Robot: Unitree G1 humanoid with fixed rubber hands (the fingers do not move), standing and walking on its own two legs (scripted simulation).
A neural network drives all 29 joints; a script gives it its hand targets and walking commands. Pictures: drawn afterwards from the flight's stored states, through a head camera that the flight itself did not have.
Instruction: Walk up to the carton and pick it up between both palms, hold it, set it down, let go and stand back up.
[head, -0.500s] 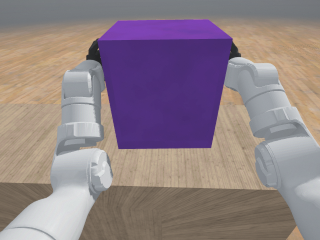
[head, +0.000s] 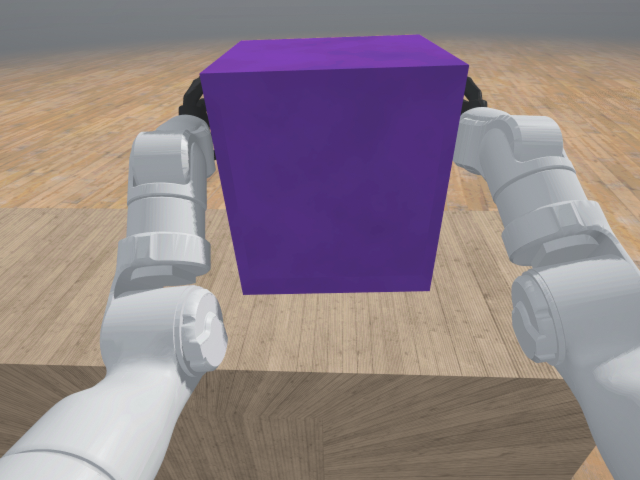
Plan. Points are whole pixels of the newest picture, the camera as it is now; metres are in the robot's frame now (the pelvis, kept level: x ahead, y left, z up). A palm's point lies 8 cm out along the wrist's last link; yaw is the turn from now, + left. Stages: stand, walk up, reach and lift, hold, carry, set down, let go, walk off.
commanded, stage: hold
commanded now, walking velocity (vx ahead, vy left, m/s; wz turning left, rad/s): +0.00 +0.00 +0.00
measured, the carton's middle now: (332, 162) +0.37 +0.00 +0.29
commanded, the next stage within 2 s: set down in 0.14 s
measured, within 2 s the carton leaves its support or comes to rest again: neither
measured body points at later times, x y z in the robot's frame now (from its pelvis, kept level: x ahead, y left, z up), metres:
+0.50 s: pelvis +0.00 +0.00 +0.00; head -0.08 +0.02 +0.44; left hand +0.41 +0.14 +0.35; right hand +0.39 -0.17 +0.33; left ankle +0.01 +0.14 -0.75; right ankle +0.01 -0.13 -0.75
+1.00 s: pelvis +0.01 +0.01 +0.00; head -0.04 +0.03 +0.45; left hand +0.43 +0.15 +0.28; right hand +0.41 -0.16 +0.24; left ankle +0.01 +0.14 -0.75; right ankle +0.01 -0.13 -0.75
